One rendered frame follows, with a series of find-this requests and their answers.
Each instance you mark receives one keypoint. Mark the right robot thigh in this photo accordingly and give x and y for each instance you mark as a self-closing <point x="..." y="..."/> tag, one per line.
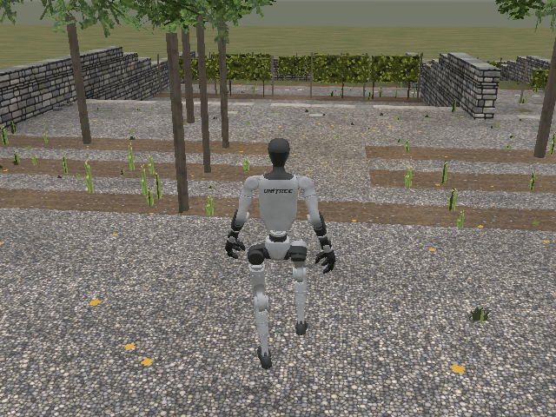
<point x="298" y="252"/>

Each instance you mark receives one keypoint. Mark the robot left forearm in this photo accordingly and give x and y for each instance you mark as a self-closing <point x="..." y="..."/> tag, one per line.
<point x="235" y="229"/>

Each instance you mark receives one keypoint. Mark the right robot hand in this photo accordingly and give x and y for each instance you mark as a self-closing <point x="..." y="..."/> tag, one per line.
<point x="330" y="260"/>

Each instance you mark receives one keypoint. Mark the right robot upper arm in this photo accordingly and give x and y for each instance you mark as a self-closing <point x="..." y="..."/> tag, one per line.
<point x="305" y="184"/>

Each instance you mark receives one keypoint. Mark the left robot hand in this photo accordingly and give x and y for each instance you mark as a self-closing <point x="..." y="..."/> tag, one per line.
<point x="235" y="246"/>

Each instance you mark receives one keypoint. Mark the robot right forearm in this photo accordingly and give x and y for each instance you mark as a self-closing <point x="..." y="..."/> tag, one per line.
<point x="322" y="235"/>

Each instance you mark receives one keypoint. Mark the right robot shin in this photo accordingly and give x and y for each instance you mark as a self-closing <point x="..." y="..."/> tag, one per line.
<point x="301" y="296"/>

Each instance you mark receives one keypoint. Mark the left robot upper arm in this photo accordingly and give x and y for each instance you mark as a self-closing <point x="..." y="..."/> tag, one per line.
<point x="251" y="183"/>

